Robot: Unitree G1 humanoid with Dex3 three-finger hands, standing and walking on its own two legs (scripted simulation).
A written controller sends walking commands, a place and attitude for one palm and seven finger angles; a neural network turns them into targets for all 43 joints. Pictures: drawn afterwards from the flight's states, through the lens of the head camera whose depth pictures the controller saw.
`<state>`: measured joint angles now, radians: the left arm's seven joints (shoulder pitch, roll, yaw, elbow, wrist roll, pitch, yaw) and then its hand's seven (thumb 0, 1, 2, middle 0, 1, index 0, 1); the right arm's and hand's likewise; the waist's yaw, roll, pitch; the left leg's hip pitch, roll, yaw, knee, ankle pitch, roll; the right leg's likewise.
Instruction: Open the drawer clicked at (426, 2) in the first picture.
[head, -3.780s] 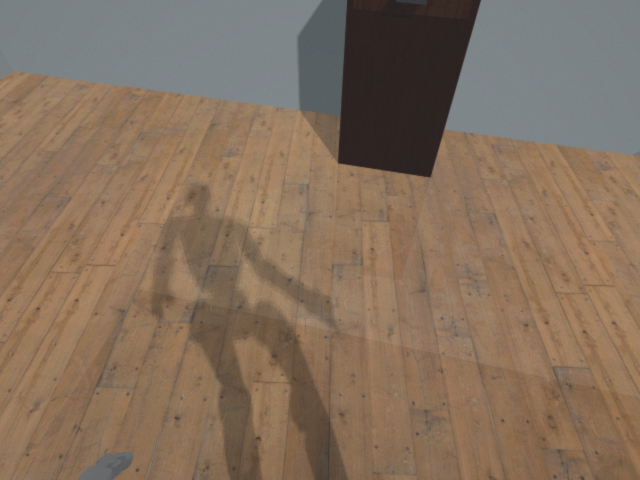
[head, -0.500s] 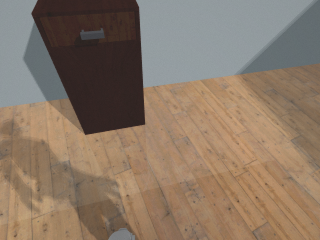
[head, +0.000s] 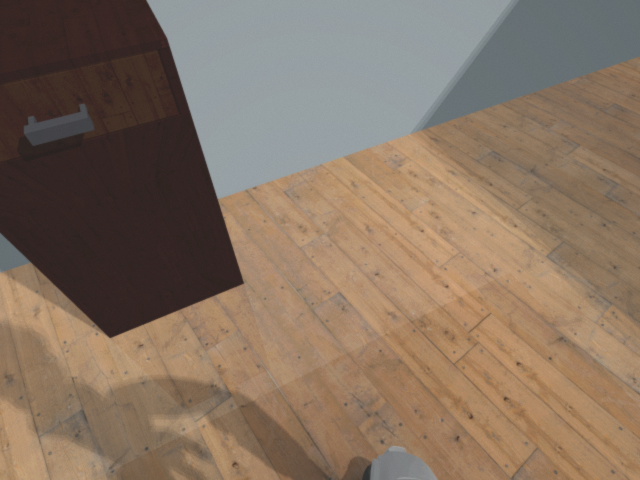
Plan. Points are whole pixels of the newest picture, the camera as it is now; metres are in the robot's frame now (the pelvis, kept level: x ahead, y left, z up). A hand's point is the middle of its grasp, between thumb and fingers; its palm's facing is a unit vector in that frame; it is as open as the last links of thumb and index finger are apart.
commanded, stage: turn to face it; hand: left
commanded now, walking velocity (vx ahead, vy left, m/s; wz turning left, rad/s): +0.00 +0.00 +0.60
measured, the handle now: (59, 121) +0.71 +0.52 +0.04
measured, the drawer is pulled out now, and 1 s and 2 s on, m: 0.00 0.00 0.00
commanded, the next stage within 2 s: take the last steps up to it in 0.76 s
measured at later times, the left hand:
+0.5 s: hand out of the picture +0.07 +0.21 -0.19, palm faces +0.31 -0.94 -0.16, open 7.3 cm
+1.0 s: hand out of the picture +0.03 +0.19 -0.16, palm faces +0.40 -0.88 -0.25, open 7.4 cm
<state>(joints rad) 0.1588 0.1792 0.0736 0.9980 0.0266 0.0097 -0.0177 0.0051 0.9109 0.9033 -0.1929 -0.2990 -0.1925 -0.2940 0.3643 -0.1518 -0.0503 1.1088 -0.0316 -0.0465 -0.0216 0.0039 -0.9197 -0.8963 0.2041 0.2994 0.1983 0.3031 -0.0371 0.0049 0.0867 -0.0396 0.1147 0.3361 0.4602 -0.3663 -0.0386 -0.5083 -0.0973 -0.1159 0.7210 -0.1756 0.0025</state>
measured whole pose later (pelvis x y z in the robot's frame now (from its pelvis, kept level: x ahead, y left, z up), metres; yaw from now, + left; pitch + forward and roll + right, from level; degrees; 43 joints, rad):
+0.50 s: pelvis +0.03 +0.01 -0.01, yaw +15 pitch +0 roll -3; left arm 0.16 0.20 0.07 0.96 0.02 0.05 0.02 0.00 0.91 0.90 -0.20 -0.30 -0.20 -0.30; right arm 0.20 -0.19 -0.07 0.96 -0.03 0.03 0.01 0.00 -0.91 -0.90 0.20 0.30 0.19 0.30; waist -0.01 -0.04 0.05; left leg -0.36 0.07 0.12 0.72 -0.36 0.03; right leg -0.41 -0.17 -0.28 0.77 -0.39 0.03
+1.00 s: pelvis +0.04 -0.01 +0.00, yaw +22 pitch -1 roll +1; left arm 0.20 0.16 0.04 1.00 0.02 0.02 0.02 0.01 0.91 0.90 -0.20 -0.30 -0.20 -0.29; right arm 0.24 -0.19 -0.05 1.03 -0.02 0.03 -0.01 0.01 -0.90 -0.90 0.21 0.30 0.20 0.30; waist -0.02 0.03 0.02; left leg -0.28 -0.03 0.04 0.52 -0.24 0.03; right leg -0.21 -0.04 -0.05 0.53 -0.33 0.03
